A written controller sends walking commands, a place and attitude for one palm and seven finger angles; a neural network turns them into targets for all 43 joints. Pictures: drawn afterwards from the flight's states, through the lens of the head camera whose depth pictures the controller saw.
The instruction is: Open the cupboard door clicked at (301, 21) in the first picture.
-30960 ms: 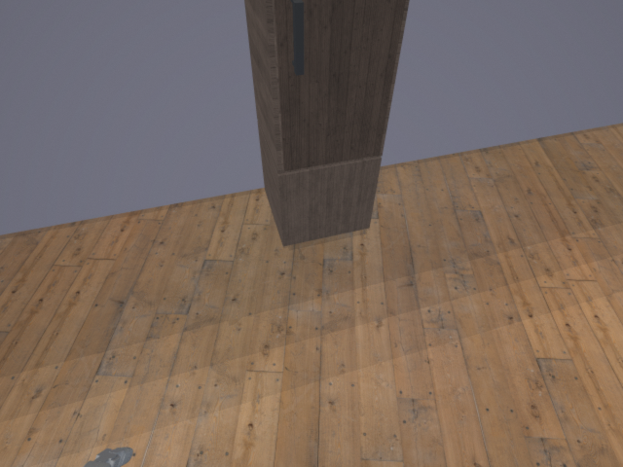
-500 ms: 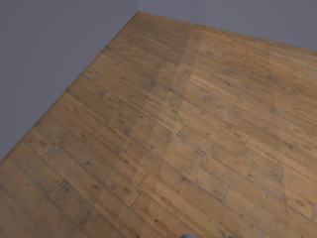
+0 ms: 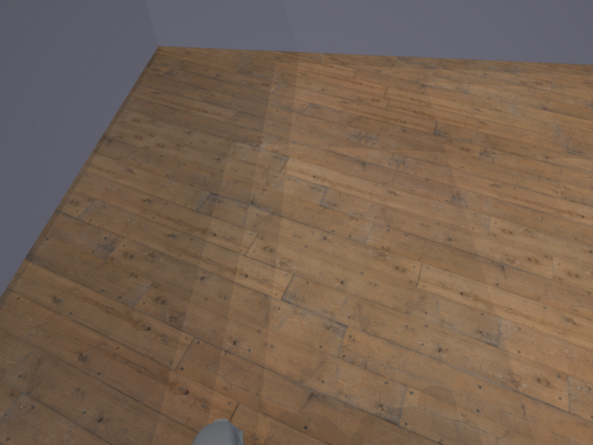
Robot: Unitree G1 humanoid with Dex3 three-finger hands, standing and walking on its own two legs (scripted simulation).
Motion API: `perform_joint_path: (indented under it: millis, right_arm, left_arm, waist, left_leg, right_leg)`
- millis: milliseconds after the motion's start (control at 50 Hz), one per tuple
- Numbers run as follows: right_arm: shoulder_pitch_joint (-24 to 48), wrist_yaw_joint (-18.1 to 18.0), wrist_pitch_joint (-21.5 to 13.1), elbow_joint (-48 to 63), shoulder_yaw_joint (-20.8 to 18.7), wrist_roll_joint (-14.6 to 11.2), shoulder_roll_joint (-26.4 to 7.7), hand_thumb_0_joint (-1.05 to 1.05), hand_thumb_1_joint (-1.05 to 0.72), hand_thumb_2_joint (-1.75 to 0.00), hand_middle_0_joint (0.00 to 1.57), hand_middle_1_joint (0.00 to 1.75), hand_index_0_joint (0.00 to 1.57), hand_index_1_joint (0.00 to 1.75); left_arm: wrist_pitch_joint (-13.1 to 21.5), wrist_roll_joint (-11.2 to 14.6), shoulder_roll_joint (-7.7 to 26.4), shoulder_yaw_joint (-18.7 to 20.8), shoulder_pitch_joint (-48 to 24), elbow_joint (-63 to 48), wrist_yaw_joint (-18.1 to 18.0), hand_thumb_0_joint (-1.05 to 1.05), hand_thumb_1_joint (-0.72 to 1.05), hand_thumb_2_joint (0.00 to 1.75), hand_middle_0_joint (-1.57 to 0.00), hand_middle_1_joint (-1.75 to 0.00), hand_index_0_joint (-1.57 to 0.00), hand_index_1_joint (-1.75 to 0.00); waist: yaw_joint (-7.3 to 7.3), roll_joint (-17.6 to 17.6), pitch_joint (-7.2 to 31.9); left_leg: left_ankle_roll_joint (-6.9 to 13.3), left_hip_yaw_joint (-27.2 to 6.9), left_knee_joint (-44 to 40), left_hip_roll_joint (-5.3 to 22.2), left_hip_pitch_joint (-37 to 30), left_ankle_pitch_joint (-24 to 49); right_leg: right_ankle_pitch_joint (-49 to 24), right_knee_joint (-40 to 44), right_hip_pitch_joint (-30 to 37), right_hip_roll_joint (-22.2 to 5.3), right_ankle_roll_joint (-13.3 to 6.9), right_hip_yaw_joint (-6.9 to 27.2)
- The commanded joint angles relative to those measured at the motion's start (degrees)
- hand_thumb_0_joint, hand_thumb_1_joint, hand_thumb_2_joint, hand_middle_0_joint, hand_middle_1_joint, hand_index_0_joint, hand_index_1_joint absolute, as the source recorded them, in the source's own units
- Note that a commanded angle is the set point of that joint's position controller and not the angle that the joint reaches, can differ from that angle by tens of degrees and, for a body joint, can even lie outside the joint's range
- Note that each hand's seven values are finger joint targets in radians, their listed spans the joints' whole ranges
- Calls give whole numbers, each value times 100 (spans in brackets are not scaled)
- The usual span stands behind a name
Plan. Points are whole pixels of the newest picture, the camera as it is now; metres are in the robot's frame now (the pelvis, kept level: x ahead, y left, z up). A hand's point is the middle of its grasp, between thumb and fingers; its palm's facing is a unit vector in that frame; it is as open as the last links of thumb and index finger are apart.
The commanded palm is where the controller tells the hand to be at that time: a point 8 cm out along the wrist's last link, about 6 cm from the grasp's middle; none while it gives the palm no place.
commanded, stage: turn to face it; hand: left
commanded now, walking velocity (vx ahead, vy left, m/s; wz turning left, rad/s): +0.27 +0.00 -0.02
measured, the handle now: out of the picture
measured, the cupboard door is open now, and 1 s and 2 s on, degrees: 47 47 47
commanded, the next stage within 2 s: none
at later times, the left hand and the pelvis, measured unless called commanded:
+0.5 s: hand (169, 390) +0.23 +0.22 -0.17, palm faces +0.17 -0.97 -0.18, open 7.3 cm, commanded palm none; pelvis +0.17 +0.03 -0.01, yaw +8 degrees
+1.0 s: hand (166, 439) +0.16 +0.21 -0.20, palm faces +0.48 -0.85 -0.23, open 7.3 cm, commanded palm none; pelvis +0.22 +0.01 -0.03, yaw +28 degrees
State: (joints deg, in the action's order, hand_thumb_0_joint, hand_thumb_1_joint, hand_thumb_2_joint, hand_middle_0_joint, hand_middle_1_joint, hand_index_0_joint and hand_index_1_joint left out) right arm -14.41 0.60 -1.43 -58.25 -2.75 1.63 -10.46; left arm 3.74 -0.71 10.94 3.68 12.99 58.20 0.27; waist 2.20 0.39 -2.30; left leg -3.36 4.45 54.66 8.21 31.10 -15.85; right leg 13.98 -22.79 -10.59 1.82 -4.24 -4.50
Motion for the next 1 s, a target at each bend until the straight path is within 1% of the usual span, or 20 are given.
perform_joint_path:
  millis: [0, 80, 140, 160, 180, 200, 260, 320, 420, 520, 540, 580, 600, 660, 840, 880, 900, 920, 960, 980]
  right_arm:
    - [133, 61, -80, 337, -22, -35, -214, 0, -90, -90, 20, 30, 20, 30]
    - [583, 56, -179, 469, -20, -63, -272, 0, -90, -90, 20, 30, 20, 30]
    - [-615, -46, -228, 26, -67, -27, -583, 0, -90, -90, 20, 30, 20, 30]
    - [-1165, -106, -263, -122, -117, 41, -1014, 0, -90, -90, 20, 30, 20, 30]
    - [-1577, -171, -227, -193, -164, 21, -1295, 0, -90, -90, 20, 30, 20, 30]
    - [-1382, -205, -129, -156, -140, -8, -1281, 0, -90, -90, 20, 30, 20, 30]
    - [-505, -267, -139, 99, -20, -40, -796, 0, -90, -90, 20, 30, 20, 30]
    - [-31, -261, -88, 267, -55, -40, -879, 0, -90, -90, 20, 30, 20, 30]
    - [95, -194, 94, 437, -216, 6, -1095, 0, -90, -90, 20, 30, 20, 30]
    - [251, -162, 225, 572, -331, -24, -1195, 0, -90, -90, 20, 30, 20, 30]
    - [347, -144, 234, 621, -328, -53, -1111, 0, -90, -90, 20, 30, 20, 30]
    - [422, -89, 227, 857, -259, -106, -583, 0, -90, -90, 20, 30, 20, 30]
    - [495, -52, 250, 852, -317, -54, -812, 0, -90, -90, 20, 30, 20, 30]
    - [298, 22, 389, 655, -294, -60, -653, 0, -90, -90, 20, 30, 20, 30]
    - [845, 103, 311, 990, -121, -106, -535, 0, -90, -90, 20, 30, 20, 30]
    - [217, 80, 266, 868, -184, -62, -835, 0, -90, -90, 20, 30, 20, 30]
    - [-207, 49, 224, 772, -323, -14, -1345, 0, -90, -90, 20, 30, 20, 30]
    - [-603, 4, 207, 776, -480, -29, -1963, 0, -90, -90, 20, 30, 20, 30]
    - [-516, -67, 247, 783, -465, -15, -2055, 0, -90, -90, 20, 30, 20, 30]
    - [-202, -110, 204, 856, -424, -12, -1769, 0, -90, -90, 20, 30, 20, 30]
  left_arm:
    - [122, -4, 702, 77, 567, 7, 6, 0, 90, 90, -20, -30, -20, -30]
    - [117, -17, 731, 58, 765, 187, -47, 0, 90, 90, -20, -30, -20, -30]
    - [86, 10, 672, 27, 706, 223, -113, 0, 90, 90, -20, -30, -20, -30]
    - [53, 50, 489, -13, 1060, 199, -132, 0, 90, 90, -20, -30, -20, -30]
    - [64, 120, 270, -113, 1266, 142, -118, 0, 90, 90, -20, -30, -20, -30]
    - [20, 57, 375, -116, 988, -2, -174, 0, 90, 90, -20, -30, -20, -30]
    - [-140, -5, 348, -51, 314, -132, -144, 0, 90, 90, -20, -30, -20, -30]
    - [-336, -10, 217, -17, 527, -153, -91, 0, 90, 90, -20, -30, -20, -30]
    - [-444, -47, 276, 77, 196, -469, -96, 0, 90, 90, -20, -30, -20, -30]
    - [-392, -17, 434, 139, 235, -620, -121, 0, 90, 90, -20, -30, -20, -30]
    - [-360, -15, 570, 177, 411, -602, -146, 0, 90, 90, -20, -30, -20, -30]
    - [-301, -120, 1466, 345, 576, -671, -217, 0, 90, 90, -20, -30, -20, -30]
    - [-318, -82, 1451, 287, 423, -755, -229, 0, 90, 90, -20, -30, -20, -30]
    - [-322, -57, 961, 152, -277, -909, -235, 0, 90, 90, -20, -30, -20, -30]
    - [-296, -101, 1317, 223, 367, -757, -186, 0, 90, 90, -20, -30, -20, -30]
    - [-301, -32, 1336, 234, 174, -834, -151, 0, 90, 90, -20, -30, -20, -30]
    - [-324, 11, 1119, 198, 121, -961, -120, 0, 90, 90, -20, -30, -20, -30]
    - [-349, 36, 719, 63, -79, -1216, -90, 0, 90, 90, -20, -30, -20, -30]
    - [-457, -22, 842, 107, -403, -1473, -149, 0, 90, 90, -20, -30, -20, -30]
    - [-475, -56, 768, 135, -545, -1318, -155, 0, 90, 90, -20, -30, -20, -30]
  waist:
    - [-221, 476, 50]
    - [-285, 631, -42]
    - [263, 54, 499]
    - [319, -797, 1118]
    - [343, -1643, 1611]
    - [264, -1117, 1348]
    - [-62, -966, 232]
    - [-302, -702, 439]
    - [-225, -702, 541]
    - [-339, -784, 534]
    - [-448, -574, 569]
    - [-619, 1770, 516]
    - [-544, 1346, 433]
    - [-118, 1134, 240]
    - [-396, 1199, 434]
    - [1, 780, 803]
    - [238, -277, 1164]
    - [430, -1870, 1331]
    - [341, -680, 1070]
    - [254, -1157, 898]
  left_leg:
    - [-1, 101, -1019, -118, -14, 492]
    - [153, 123, -1865, -301, -309, 542]
    - [437, 0, -2668, -486, -2175, 1935]
    - [984, -1286, -2513, 500, -3480, 3324]
    - [1768, -2641, -2891, 1594, -4246, 5008]
    - [1988, -2695, -3120, 1676, -3645, 4642]
    - [1606, -2221, -3548, 1138, -1858, 3843]
    - [1282, -1553, -3661, 641, -1374, 2743]
    - [1225, -1937, -3890, 483, -1137, 601]
    - [1032, -2200, -3439, 199, -792, 541]
    - [839, -2063, -3161, -31, -440, 365]
    - [92, -407, -802, -1210, 770, -1513]
    - [139, -554, 479, -883, 559, -1877]
    - [3, -437, 1381, -566, 463, -1017]
    - [67, 370, -1589, -775, -584, -686]
    - [185, 334, -2690, -832, -1849, 500]
    - [534, -679, -2948, 4, -3014, 1891]
    - [1436, -2855, -3084, 1583, -3673, 4354]
    - [1870, -2574, -3168, 1774, -2922, 2938]
    - [1610, -2546, -3281, 1200, -2525, 2440]
  right_leg:
    - [-1722, 1010, 392, -1431, -658, 942]
    - [-2658, 613, 836, -1519, -505, 930]
    - [-3328, -1050, 487, -1119, 16, 159]
    - [-1678, -2295, -597, -609, 336, -140]
    - [1897, -3951, -1414, -33, 483, -188]
    - [2285, -4550, -1491, -169, 410, 369]
    - [1464, -4463, -1744, -674, 634, 600]
    - [1059, -3645, -1172, -539, 724, 395]
    - [870, -2652, -1032, -362, 758, 229]
    - [274, -976, -55, -180, 720, 192]
    - [17, -229, 514, -375, 679, 356]
    - [135, 1030, 1035, -2799, -220, 2625]
    - [-333, 962, 366, -3136, -553, 2482]
    - [-1563, 481, 167, -2201, -339, 929]
    - [-4032, -638, 991, -2162, -54, -146]
    - [-3523, -1624, 446, -2019, 285, -488]
    - [-1806, -2654, -681, -1662, 606, -662]
    - [2312, -4075, -2221, -834, 993, -470]
    - [2219, -4732, -2415, -913, 876, 401]
    - [1860, -4610, -2458, -876, 873, 468]
